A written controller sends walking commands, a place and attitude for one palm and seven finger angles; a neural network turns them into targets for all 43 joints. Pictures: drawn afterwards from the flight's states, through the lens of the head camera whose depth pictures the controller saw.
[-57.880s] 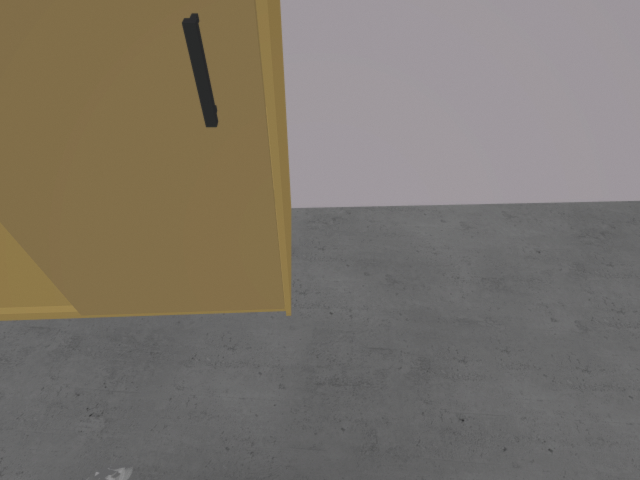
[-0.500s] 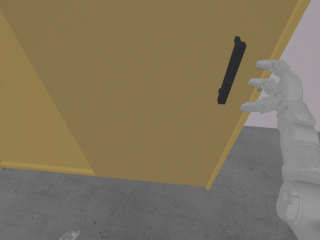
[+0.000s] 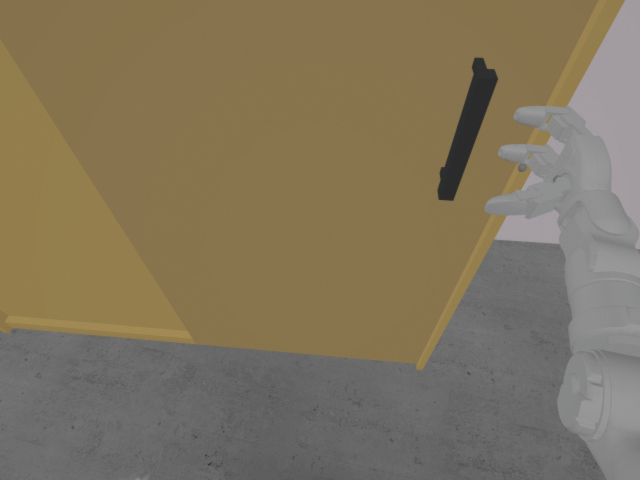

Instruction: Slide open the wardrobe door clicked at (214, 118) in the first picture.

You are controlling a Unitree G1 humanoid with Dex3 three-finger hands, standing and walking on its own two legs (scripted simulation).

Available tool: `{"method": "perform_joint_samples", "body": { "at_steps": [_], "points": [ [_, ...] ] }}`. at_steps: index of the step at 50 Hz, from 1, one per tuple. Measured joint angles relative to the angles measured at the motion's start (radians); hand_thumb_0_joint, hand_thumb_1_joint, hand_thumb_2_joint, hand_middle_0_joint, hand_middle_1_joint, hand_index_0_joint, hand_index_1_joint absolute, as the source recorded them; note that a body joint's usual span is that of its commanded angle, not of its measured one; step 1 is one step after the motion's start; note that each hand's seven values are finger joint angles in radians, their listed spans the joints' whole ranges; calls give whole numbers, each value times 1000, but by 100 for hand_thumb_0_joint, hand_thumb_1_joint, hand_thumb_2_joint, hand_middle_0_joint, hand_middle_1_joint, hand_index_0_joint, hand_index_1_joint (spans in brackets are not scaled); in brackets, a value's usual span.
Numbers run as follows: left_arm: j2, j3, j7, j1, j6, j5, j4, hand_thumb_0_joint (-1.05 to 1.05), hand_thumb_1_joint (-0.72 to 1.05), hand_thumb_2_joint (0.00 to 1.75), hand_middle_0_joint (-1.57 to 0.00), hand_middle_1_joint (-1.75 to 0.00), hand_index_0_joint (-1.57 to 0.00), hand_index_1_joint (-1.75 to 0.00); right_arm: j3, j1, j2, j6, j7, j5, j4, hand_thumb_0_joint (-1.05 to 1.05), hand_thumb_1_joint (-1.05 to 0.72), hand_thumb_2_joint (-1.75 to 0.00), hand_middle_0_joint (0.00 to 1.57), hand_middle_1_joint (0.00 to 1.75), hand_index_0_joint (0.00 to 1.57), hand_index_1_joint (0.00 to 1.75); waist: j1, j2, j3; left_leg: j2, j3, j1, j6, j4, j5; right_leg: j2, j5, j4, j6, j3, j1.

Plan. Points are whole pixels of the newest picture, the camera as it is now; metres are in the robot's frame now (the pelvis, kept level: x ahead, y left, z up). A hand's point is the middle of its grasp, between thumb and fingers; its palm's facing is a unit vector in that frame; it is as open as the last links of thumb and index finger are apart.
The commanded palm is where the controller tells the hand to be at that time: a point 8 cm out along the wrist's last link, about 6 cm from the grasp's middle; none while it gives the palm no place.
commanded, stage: feel for the door with the fingertips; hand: right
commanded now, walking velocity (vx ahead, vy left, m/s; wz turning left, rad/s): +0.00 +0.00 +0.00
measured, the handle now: (461, 134) +0.53 -0.11 +0.16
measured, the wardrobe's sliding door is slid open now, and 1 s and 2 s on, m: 0.00 0.00 0.00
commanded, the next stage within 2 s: slide the fingers in behind the handle in 0.62 s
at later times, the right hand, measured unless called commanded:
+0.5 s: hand (495, 156) +0.48 -0.14 +0.17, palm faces +0.00 +1.00 -0.02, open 14.0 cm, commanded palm +0.46 -0.19 +0.16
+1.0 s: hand (494, 154) +0.49 -0.14 +0.16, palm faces -0.01 +1.00 -0.01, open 13.7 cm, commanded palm +0.46 -0.18 +0.16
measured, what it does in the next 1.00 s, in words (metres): stands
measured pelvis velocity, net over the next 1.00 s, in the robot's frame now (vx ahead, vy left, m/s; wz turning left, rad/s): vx -0.01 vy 0.00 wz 0.00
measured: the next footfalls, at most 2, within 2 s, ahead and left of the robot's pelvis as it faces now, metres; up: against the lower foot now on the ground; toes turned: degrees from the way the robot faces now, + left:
none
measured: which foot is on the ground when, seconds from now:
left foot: down 0.00-1.00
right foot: down 0.00-1.00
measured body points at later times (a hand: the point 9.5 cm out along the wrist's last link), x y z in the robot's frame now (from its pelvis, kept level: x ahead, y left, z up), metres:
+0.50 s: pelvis +0.00 +0.00 +0.00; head +0.03 +0.00 +0.45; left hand +0.06 +0.27 -0.12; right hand +0.47 -0.19 +0.17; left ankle -0.01 +0.12 -0.73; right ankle +0.01 -0.12 -0.73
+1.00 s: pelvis -0.01 +0.00 +0.00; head +0.04 +0.00 +0.44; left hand +0.01 +0.27 -0.12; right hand +0.48 -0.19 +0.17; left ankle -0.01 +0.12 -0.73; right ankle +0.01 -0.12 -0.73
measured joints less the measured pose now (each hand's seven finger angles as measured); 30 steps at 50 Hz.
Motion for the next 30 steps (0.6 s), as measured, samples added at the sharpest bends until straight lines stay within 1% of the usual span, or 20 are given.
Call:
{"method": "perform_joint_samples", "body": {
  "at_steps": [7, 11, 13, 18, 22, 27, 30],
  "points": [
    [-11, 5, -13, 7, 5, 5, 1, 1, 91, 89, -20, -30, -20, -30, 13, 41, 65, 26, -49, -8, -68, -1, 50, -30, 30, 120, 30, 120, -2, -10, -15, 1, -11, 12, -3, -6, -4, 0, -8, -6, -2, -11, 16],
    [-23, 1, -16, -2, 8, 6, -1, 1, 91, 89, -20, -30, -20, -30, 26, 52, 93, 40, -84, -19, -84, -1, 50, -30, 30, 120, 30, 120, -3, -13, -15, 0, -13, 23, -3, -7, -6, 0, -10, -10, -2, -13, 29],
    [-28, -4, -16, -13, 10, 9, 0, 1, 91, 89, -20, -30, -20, -30, 20, 44, 102, 42, -97, -26, -76, -1, 50, -30, 30, 120, 30, 120, -3, -12, -13, 0, -13, 25, -3, -6, -7, 0, -9, -10, -2, -13, 32],
    [-35, -10, -15, -32, 9, 15, -2, 1, 91, 89, -20, -30, -20, -30, 7, 8, 90, 28, -113, -43, -33, -1, 49, -30, 30, 120, 30, 120, 1, -10, -8, -2, -13, 18, 1, -2, -5, -2, -4, -12, 1, -13, 28],
    [-30, -9, -15, -29, 6, 15, -3, 1, 91, 89, -21, -30, -20, -30, 10, -20, 73, 12, -105, -43, 2, -1, 49, -30, 30, 120, 30, 120, 1, -13, -8, -2, -9, 12, 3, 1, -5, -2, -1, -12, 4, -9, 22],
    [-17, -4, -15, -18, 7, 13, 6, 1, 91, 89, -20, -30, -20, -30, 20, -53, 61, 8, -91, -36, 45, -1, 49, -30, 30, 120, 30, 120, 1, -12, -7, -2, -2, 4, 6, 4, -5, -2, 2, -10, 6, -1, 11],
    [-10, -2, -14, -12, 5, 14, 13, 1, 91, 89, -20, -30, -20, -30, 20, -76, 58, -3, -90, -36, 74, -1, 50, -30, 30, 120, 30, 120, 5, -9, -4, -3, 2, -4, 7, 8, -5, -2, 3, -6, 7, 3, 1]
  ]
}}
